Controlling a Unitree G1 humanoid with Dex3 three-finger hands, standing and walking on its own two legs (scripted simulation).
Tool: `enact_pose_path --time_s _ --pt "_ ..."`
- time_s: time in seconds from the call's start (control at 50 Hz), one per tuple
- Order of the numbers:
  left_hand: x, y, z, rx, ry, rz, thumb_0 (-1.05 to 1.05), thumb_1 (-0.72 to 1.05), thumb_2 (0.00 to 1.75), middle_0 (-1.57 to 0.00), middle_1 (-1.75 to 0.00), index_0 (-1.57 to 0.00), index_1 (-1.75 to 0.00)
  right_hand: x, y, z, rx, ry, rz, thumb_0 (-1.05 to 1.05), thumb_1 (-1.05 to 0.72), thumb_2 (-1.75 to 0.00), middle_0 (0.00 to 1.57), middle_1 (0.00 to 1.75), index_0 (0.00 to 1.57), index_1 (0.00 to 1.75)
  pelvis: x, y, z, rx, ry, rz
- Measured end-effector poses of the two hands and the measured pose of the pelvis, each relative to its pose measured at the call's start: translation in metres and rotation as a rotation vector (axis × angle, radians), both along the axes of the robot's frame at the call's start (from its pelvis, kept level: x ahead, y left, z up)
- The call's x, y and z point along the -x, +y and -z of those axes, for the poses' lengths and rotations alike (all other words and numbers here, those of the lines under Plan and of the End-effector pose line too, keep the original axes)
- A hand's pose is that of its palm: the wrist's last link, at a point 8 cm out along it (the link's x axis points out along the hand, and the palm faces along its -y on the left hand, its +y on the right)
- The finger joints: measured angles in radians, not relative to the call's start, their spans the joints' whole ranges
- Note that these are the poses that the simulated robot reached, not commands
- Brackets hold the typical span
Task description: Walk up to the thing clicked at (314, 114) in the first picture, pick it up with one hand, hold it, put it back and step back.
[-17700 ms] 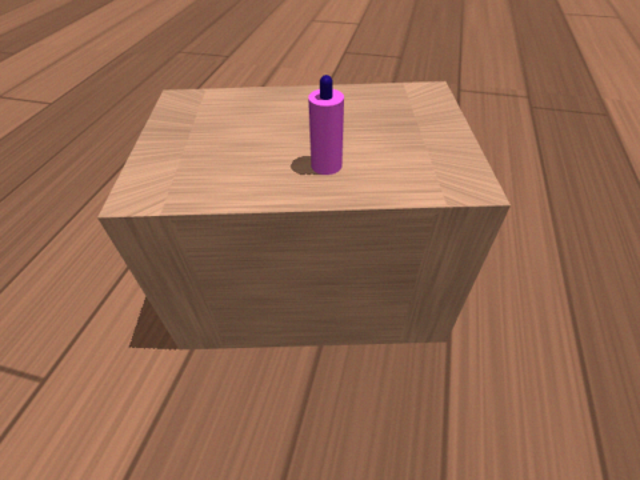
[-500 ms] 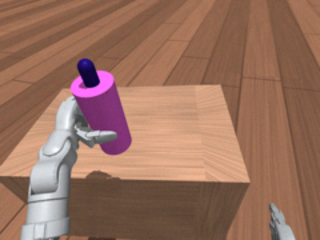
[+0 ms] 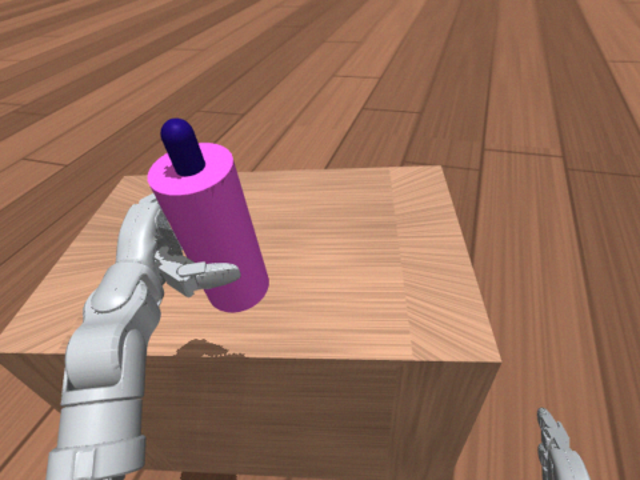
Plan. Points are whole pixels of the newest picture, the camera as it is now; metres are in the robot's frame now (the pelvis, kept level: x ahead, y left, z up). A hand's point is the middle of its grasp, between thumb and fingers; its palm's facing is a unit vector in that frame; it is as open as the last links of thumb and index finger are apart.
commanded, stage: hold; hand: left
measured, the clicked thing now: (212, 220) +0.33 +0.13 +0.23
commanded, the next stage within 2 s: crouch in 0.96 s
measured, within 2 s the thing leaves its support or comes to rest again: neither
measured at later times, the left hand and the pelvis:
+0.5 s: hand (206, 234) +0.34 +0.15 +0.20, palm faces -0.01 -1.00 +0.01, open 11.1 cm; pelvis +0.00 +0.00 +0.00, yaw +0 degrees
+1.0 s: hand (200, 234) +0.34 +0.15 +0.20, palm faces +0.02 -1.00 +0.01, open 11.1 cm; pelvis +0.00 +0.00 +0.00, yaw +0 degrees
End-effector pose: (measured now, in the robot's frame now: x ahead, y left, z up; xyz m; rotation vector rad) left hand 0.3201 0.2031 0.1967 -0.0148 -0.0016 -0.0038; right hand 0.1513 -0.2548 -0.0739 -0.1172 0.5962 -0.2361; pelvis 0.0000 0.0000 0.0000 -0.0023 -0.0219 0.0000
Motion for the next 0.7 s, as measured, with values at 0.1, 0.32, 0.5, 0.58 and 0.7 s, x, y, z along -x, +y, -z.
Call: enact_pose_path --time_s 0.1,0.32,0.5,0.58,0.7 --pt "0.004 0.003 -0.004 -0.006 -0.040 -0.034 -0.02 -0.61 0.78 -0.74 -1.15 -0.79 -1.18 0.002 -0.003 0.001 0.010 0.008 0.012 -0.01 0.51 -0.06 0.05 0.05 0.05 0.05 0.000 -0.002 0.000 0.001 -0.003 -0.001" --pt "-0.001 0.011 -0.014 -0.026 -0.040 -0.030 -0.02 -0.61 0.78 -0.73 -1.15 -0.79 -1.18 -0.005 -0.004 0.002 0.012 0.006 0.010 -0.01 0.51 -0.06 0.05 0.05 0.05 0.05 -0.001 -0.003 0.000 0.000 -0.005 -0.006" --pt "-0.001 -0.003 -0.002 -0.002 -0.011 0.003 -0.02 -0.61 0.78 -0.74 -1.15 -0.79 -1.18 -0.006 -0.003 -0.003 0.012 -0.019 0.001 -0.01 0.52 -0.06 0.05 0.05 0.05 0.05 -0.002 -0.004 0.000 -0.002 -0.003 -0.004" --pt "-0.005 0.000 -0.010 -0.002 -0.047 -0.032 -0.02 -0.61 0.79 -0.73 -1.15 -0.79 -1.18 -0.002 -0.006 -0.001 0.015 -0.007 0.020 -0.01 0.52 -0.06 0.05 0.06 0.05 0.05 -0.002 -0.004 0.000 -0.001 -0.004 -0.002" --pt "-0.007 0.006 -0.024 -0.025 -0.081 -0.042 -0.02 -0.61 0.79 -0.73 -1.15 -0.79 -1.18 0.002 -0.008 0.002 0.014 0.013 0.031 -0.01 0.52 -0.06 0.05 0.05 0.05 0.05 -0.002 -0.003 0.000 0.000 -0.006 -0.001"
